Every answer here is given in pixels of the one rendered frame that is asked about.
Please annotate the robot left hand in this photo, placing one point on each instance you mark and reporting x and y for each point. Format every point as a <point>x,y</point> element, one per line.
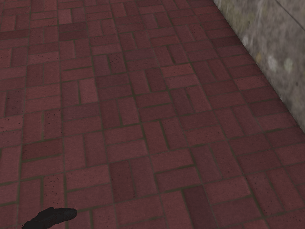
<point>50,216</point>

